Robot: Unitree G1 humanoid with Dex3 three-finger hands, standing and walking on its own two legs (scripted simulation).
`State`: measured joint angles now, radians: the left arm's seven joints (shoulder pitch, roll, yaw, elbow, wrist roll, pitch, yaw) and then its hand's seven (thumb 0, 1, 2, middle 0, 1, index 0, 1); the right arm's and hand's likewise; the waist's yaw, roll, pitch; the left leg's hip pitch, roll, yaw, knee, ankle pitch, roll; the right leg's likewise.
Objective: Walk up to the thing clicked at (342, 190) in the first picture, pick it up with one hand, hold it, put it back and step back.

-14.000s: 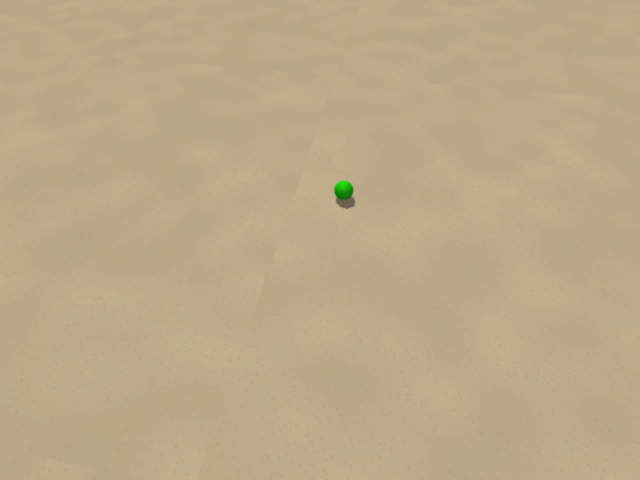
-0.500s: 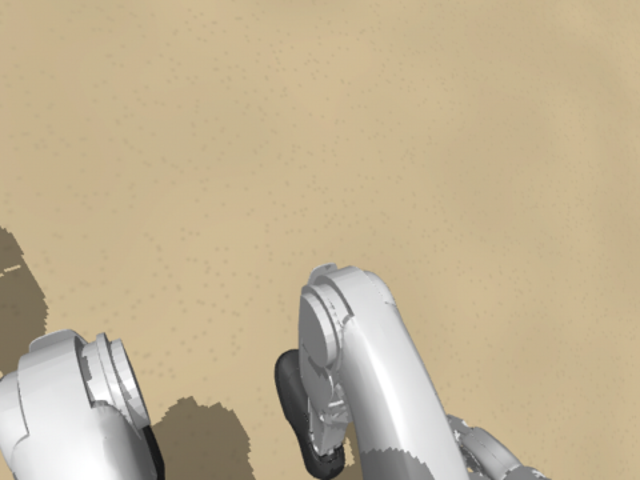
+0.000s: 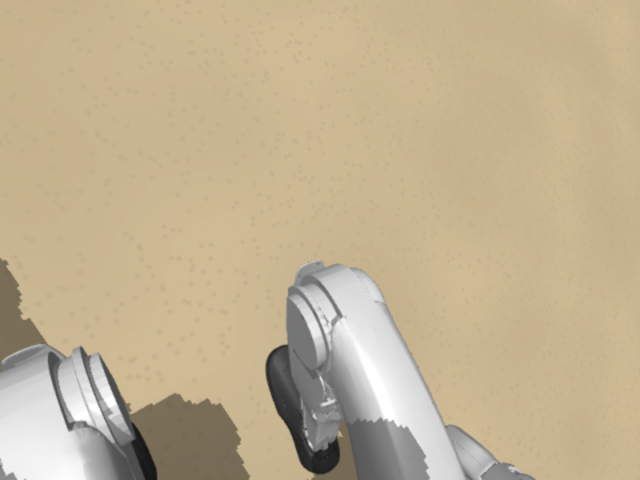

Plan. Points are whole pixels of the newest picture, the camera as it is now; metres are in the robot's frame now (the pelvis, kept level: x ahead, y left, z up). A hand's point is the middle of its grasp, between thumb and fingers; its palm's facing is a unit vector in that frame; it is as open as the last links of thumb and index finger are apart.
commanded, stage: close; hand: left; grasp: from above
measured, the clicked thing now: out of the picture +0.46 +0.36 -0.25
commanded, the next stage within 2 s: settle in 1.02 s
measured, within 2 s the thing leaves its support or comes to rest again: leaves its support in 1.52 s
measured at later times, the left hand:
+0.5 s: hand out of the picture +0.41 +0.35 -0.21, palm faces -0.40 -0.18 -0.90, open 12.3 cm
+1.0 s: hand out of the picture +0.42 +0.35 -0.21, palm faces -0.41 -0.17 -0.90, open 10.8 cm
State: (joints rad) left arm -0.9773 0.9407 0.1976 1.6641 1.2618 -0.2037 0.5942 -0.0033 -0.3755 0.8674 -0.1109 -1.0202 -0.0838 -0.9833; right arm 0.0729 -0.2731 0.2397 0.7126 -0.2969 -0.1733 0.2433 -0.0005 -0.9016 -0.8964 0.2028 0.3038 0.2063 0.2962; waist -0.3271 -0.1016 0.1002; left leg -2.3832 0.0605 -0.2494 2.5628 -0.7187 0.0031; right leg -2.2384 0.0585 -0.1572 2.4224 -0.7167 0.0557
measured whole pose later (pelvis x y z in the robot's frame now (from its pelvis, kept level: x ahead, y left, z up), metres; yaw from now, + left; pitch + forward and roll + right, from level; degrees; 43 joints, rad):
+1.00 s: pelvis +0.00 +0.00 +0.00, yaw +0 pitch +29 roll -13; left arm -0.98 0.92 0.10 1.62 1.21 -0.22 0.54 0.00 0.05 0.66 -0.45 -0.84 -0.38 -0.77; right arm 0.09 -0.29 0.23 0.70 -0.27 -0.16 0.23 0.00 -0.91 -0.90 0.20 0.30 0.21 0.30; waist -0.29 -0.09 0.09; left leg -2.37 0.05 -0.25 2.54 -0.70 0.00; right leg -2.23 0.06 -0.16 2.40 -0.70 0.05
